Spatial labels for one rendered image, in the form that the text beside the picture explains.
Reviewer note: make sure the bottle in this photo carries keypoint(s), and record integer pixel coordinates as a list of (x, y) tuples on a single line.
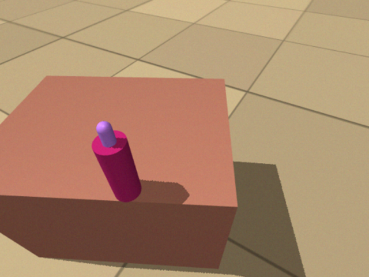
[(113, 153)]

